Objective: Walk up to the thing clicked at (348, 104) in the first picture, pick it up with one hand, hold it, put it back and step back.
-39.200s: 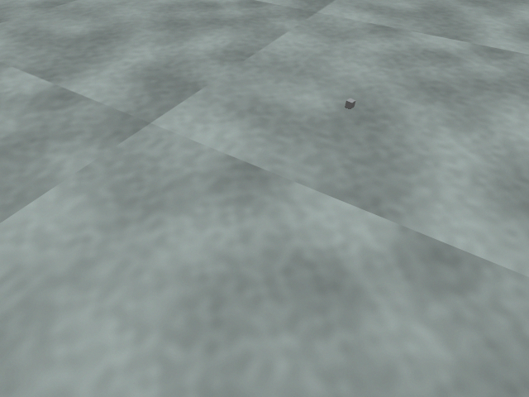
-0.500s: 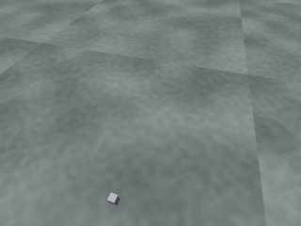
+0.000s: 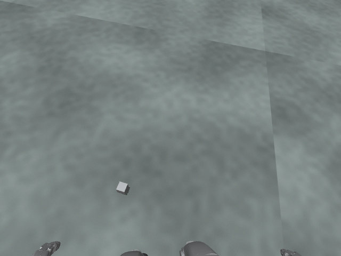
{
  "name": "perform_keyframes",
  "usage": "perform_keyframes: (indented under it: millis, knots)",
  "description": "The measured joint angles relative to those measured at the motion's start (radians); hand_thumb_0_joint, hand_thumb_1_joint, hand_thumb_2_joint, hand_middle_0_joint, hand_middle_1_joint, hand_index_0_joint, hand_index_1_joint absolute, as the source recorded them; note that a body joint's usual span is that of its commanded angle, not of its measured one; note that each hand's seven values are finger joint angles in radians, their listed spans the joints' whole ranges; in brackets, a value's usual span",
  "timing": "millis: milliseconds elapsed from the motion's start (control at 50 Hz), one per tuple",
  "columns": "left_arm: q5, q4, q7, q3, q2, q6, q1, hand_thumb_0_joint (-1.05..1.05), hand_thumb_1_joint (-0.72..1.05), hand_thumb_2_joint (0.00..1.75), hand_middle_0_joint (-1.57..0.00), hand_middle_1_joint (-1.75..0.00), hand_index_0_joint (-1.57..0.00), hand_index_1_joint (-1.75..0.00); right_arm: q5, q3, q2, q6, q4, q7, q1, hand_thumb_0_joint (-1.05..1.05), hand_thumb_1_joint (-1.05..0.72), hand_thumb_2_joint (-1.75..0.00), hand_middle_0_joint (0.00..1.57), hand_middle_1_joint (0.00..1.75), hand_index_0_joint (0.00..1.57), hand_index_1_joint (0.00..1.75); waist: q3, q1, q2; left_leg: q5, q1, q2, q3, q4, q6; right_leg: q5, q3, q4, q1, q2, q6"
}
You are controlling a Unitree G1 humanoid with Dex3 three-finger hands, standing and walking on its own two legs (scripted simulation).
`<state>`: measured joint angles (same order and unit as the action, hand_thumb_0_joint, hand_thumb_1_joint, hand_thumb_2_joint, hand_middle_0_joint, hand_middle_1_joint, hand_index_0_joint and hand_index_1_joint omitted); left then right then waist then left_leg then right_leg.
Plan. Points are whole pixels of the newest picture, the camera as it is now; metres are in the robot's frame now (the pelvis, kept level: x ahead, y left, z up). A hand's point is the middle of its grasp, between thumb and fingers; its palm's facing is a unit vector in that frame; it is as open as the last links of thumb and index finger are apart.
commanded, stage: step back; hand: left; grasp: from above
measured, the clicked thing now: (122, 188) +0.50 +0.23 -0.74
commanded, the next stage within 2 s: none
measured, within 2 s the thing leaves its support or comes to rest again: neither
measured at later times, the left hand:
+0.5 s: hand out of the picture -0.01 +0.23 -0.14, palm faces +0.02 -0.92 -0.39, open 7.4 cm
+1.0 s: hand out of the picture -0.23 +0.21 -0.16, palm faces -0.02 -0.92 -0.40, open 7.4 cm
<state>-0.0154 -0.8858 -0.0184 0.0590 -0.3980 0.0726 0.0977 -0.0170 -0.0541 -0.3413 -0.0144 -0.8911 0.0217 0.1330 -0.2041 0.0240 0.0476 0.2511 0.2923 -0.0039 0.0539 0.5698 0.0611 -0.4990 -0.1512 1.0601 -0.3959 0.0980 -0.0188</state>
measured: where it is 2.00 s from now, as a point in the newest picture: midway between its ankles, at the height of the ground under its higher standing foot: outside the picture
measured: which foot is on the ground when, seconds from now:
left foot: down 0.00-0.22, up 0.24-0.52, down 0.54-0.94, up 0.96-1.00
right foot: up 0.00-0.16, down 0.18-0.56, up 0.58-0.90, down 0.92-1.00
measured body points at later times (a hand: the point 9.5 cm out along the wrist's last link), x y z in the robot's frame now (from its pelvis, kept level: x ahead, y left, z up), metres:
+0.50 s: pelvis -0.13 -0.03 -0.01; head -0.08 -0.03 +0.44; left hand -0.01 +0.28 -0.11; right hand -0.05 -0.35 -0.13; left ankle -0.17 +0.09 -0.71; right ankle -0.07 -0.14 -0.73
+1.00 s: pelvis -0.30 -0.06 -0.01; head -0.25 -0.07 +0.43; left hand -0.23 +0.26 -0.13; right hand -0.16 -0.38 -0.12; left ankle -0.21 +0.08 -0.71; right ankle -0.31 -0.19 -0.73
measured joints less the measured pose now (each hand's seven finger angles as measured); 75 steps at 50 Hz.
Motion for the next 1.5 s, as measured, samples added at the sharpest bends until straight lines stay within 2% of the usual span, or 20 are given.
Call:
perform_keyframes:
  millis: [120, 180, 220, 280, 380, 480, 580, 640, 740, 820, 900, 940, 1000, 1040, 1100, 1180, 1260, 1320, 1380, 1500]
  knots:
    - [-0.004, 0.010, 0.013, 0.011, 0.007, -0.004, 0.025, 0.01, 0.91, 0.90, -0.21, -0.30, -0.21, -0.30, -0.003, 0.009, -0.010, -0.001, 0.034, -0.006, -0.014, 0.00, -0.90, -0.89, 0.21, 0.30, 0.20, 0.30, -0.001, -0.008, -0.021, -0.015, 0.056, 0.021, 0.028, 0.052, -0.011, 0.011, 0.051, -0.203, 0.086, -0.052, 0.009]
    - [-0.009, 0.013, 0.022, 0.016, 0.011, -0.017, 0.042, 0.01, 0.91, 0.90, -0.21, -0.30, -0.21, -0.30, -0.002, 0.010, -0.026, -0.012, 0.034, -0.012, -0.019, 0.00, -0.90, -0.89, 0.21, 0.30, 0.20, 0.30, 0.017, -0.017, -0.040, -0.020, 0.098, 0.039, 0.034, 0.094, -0.028, 0.104, 0.090, -0.379, 0.151, -0.073, 0.033]
    - [-0.016, 0.011, 0.026, 0.017, 0.030, -0.024, 0.053, 0.01, 0.91, 0.90, -0.20, -0.30, -0.21, -0.30, 0.005, 0.005, -0.042, -0.022, 0.020, -0.014, -0.026, 0.00, -0.90, -0.89, 0.21, 0.30, 0.20, 0.30, 0.019, -0.008, -0.085, 0.009, 0.119, 0.052, -0.009, 0.123, -0.043, 0.134, 0.118, -0.401, 0.157, -0.049, 0.035]
    - [-0.019, 0.027, 0.033, 0.010, 0.037, -0.022, 0.080, 0.01, 0.91, 0.90, -0.21, -0.30, -0.21, -0.30, 0.013, -0.001, -0.045, -0.035, 0.002, -0.011, -0.011, 0.01, -0.91, -0.89, 0.20, 0.30, 0.20, 0.30, 0.045, -0.028, -0.065, 0.207, 0.174, -0.050, -0.100, 0.348, -0.062, 0.155, 0.105, -0.407, 0.136, -0.076, 0.047]
    - [-0.022, 0.055, 0.020, 0.007, 0.053, -0.017, 0.067, 0.01, 0.90, 0.90, -0.21, -0.30, -0.21, -0.30, 0.022, 0.003, -0.073, -0.021, 0.002, -0.005, 0.040, 0.00, -0.91, -0.89, 0.20, 0.30, 0.20, 0.30, 0.062, -0.031, -0.068, 0.225, 0.159, -0.115, -0.164, 0.541, -0.079, 0.232, 0.123, -0.477, 0.112, -0.099, 0.043]
    - [-0.024, 0.116, 0.009, 0.004, 0.046, -0.027, 0.024, 0.01, 0.90, 0.90, -0.21, -0.30, -0.21, -0.30, 0.015, 0.005, -0.076, -0.023, 0.001, -0.002, 0.073, 0.01, -0.91, -0.89, 0.20, 0.30, 0.20, 0.30, 0.045, -0.024, -0.055, 0.266, 0.030, -0.062, -0.123, 0.322, -0.083, 0.266, 0.166, -0.462, 0.058, -0.119, 0.037]
    - [-0.008, 0.130, 0.014, 0.000, 0.017, -0.010, -0.013, 0.01, 0.90, 0.90, -0.21, -0.30, -0.21, -0.30, -0.002, 0.000, -0.047, -0.009, -0.002, -0.013, 0.063, 0.01, -0.91, -0.89, 0.20, 0.30, 0.20, 0.30, 0.014, -0.021, 0.006, 0.105, -0.059, -0.052, -0.068, 0.071, -0.040, 0.223, 0.156, -0.365, -0.017, -0.147, 0.022]
    - [-0.006, 0.100, 0.010, 0.006, 0.017, 0.007, -0.006, 0.01, 0.90, 0.90, -0.21, -0.30, -0.21, -0.30, -0.012, 0.011, -0.033, -0.005, 0.006, -0.023, 0.061, 0.01, -0.91, -0.89, 0.20, 0.30, 0.20, 0.30, 0.024, -0.001, -0.012, 0.082, -0.032, -0.022, -0.088, 0.071, -0.029, 0.015, 0.068, -0.119, -0.072, -0.043, 0.029]
    - [0.002, 0.085, 0.008, 0.023, 0.000, 0.000, 0.033, 0.01, 0.90, 0.90, -0.21, -0.30, -0.21, -0.30, -0.015, 0.018, -0.016, -0.005, 0.026, -0.014, 0.041, 0.01, -0.90, -0.89, 0.21, 0.30, 0.20, 0.30, 0.046, -0.017, -0.012, 0.010, 0.005, 0.015, -0.083, 0.020, -0.035, -0.007, 0.007, 0.125, -0.071, 0.021, 0.017]
    - [-0.004, 0.072, 0.008, 0.030, -0.011, -0.002, 0.064, 0.01, 0.91, 0.90, -0.21, -0.30, -0.21, -0.30, -0.013, 0.012, -0.021, 0.001, 0.064, -0.010, 0.004, 0.01, -0.90, -0.89, 0.21, 0.30, 0.20, 0.30, 0.038, -0.029, -0.016, -0.025, 0.052, 0.037, -0.065, 0.030, -0.041, -0.019, 0.015, 0.007, 0.019, -0.016, -0.011]
    - [-0.006, 0.048, 0.014, 0.026, -0.011, -0.014, 0.082, 0.01, 0.91, 0.90, -0.20, -0.30, -0.20, -0.30, -0.011, 0.010, -0.043, -0.008, 0.093, -0.013, -0.032, 0.00, -0.90, -0.89, 0.21, 0.30, 0.20, 0.30, 0.033, -0.040, -0.036, -0.046, 0.119, 0.064, -0.050, 0.078, -0.064, 0.061, 0.075, -0.309, 0.142, -0.073, 0.004]
    - [-0.014, 0.029, 0.016, 0.024, 0.004, -0.026, 0.085, 0.01, 0.91, 0.90, -0.20, -0.30, -0.20, -0.30, -0.004, 0.005, -0.064, -0.020, 0.092, -0.015, -0.050, 0.00, -0.90, -0.89, 0.21, 0.30, 0.20, 0.30, 0.027, -0.040, -0.077, -0.049, 0.160, 0.091, -0.066, 0.123, -0.076, 0.103, 0.105, -0.422, 0.181, -0.060, 0.007]
    - [-0.024, 0.027, 0.030, 0.010, 0.025, -0.025, 0.107, 0.01, 0.91, 0.90, -0.21, -0.30, -0.21, -0.30, 0.006, -0.007, -0.067, -0.040, 0.066, -0.004, -0.043, 0.00, -0.91, -0.89, 0.20, 0.30, 0.20, 0.30, 0.041, -0.045, -0.083, 0.172, 0.216, 0.004, -0.149, 0.288, -0.070, 0.124, 0.110, -0.387, 0.137, -0.073, 0.018]
    - [-0.024, 0.028, 0.027, 0.002, 0.036, -0.022, 0.119, 0.01, 0.90, 0.90, -0.21, -0.30, -0.21, -0.30, 0.014, -0.007, -0.071, -0.044, 0.053, -0.004, -0.019, 0.00, -0.91, -0.89, 0.20, 0.30, 0.20, 0.30, 0.056, -0.054, -0.069, 0.214, 0.239, -0.067, -0.177, 0.450, -0.069, 0.152, 0.100, -0.400, 0.122, -0.099, 0.019]
    - [-0.030, 0.037, 0.019, 0.000, 0.044, -0.016, 0.112, 0.01, 0.90, 0.90, -0.21, -0.30, -0.21, -0.30, 0.018, -0.004, -0.079, -0.035, 0.042, -0.003, 0.023, 0.00, -0.91, -0.89, 0.20, 0.30, 0.20, 0.30, 0.068, -0.050, -0.063, 0.223, 0.210, -0.102, -0.168, 0.535, -0.076, 0.190, 0.108, -0.420, 0.096, -0.123, 0.018]
    - [-0.033, 0.077, 0.006, 0.001, 0.029, -0.019, 0.072, 0.01, 0.90, 0.90, -0.21, -0.30, -0.21, -0.30, 0.008, -0.001, -0.073, -0.034, 0.025, -0.005, 0.061, 0.01, -0.91, -0.89, 0.20, 0.30, 0.20, 0.30, 0.059, -0.035, -0.055, 0.255, 0.080, -0.063, -0.121, 0.348, -0.076, 0.220, 0.141, -0.403, 0.047, -0.142, 0.007]
    - [-0.015, 0.104, 0.003, 0.003, -0.006, -0.010, 0.010, 0.01, 0.90, 0.90, -0.21, -0.30, -0.21, -0.30, -0.008, -0.003, -0.041, -0.024, 0.000, -0.009, 0.062, 0.01, -0.91, -0.89, 0.20, 0.30, 0.20, 0.30, 0.015, -0.032, 0.008, 0.098, -0.028, -0.067, -0.061, 0.095, -0.043, 0.216, 0.128, -0.313, -0.024, -0.179, 0.006]
    - [-0.007, 0.084, -0.006, 0.006, -0.006, 0.007, -0.005, 0.01, 0.90, 0.90, -0.21, -0.30, -0.21, -0.30, -0.015, 0.010, -0.025, -0.023, -0.003, -0.024, 0.058, 0.01, -0.91, -0.89, 0.20, 0.30, 0.20, 0.30, 0.014, -0.018, -0.001, 0.072, 0.003, -0.043, -0.072, 0.103, -0.030, -0.003, 0.052, -0.096, -0.076, -0.079, 0.026]
    - [0.003, 0.069, -0.005, 0.008, -0.010, 0.009, 0.006, 0.01, 0.90, 0.90, -0.21, -0.30, -0.21, -0.30, -0.018, 0.020, -0.013, -0.019, 0.001, -0.018, 0.048, 0.01, -0.91, -0.89, 0.20, 0.30, 0.20, 0.30, 0.032, -0.017, -0.008, 0.016, 0.018, -0.012, -0.073, 0.053, -0.034, -0.023, 0.016, 0.113, -0.100, -0.005, 0.032]
    - [-0.004, 0.056, 0.012, 0.008, -0.007, -0.003, 0.050, 0.01, 0.91, 0.90, -0.21, -0.30, -0.21, -0.30, -0.019, 0.013, -0.027, -0.013, 0.042, -0.012, -0.004, 0.01, -0.90, -0.89, 0.21, 0.30, 0.20, 0.30, 0.043, -0.032, -0.031, -0.064, 0.087, 0.039, -0.051, 0.027, -0.044, -0.021, 0.048, -0.052, 0.045, -0.041, 0.003]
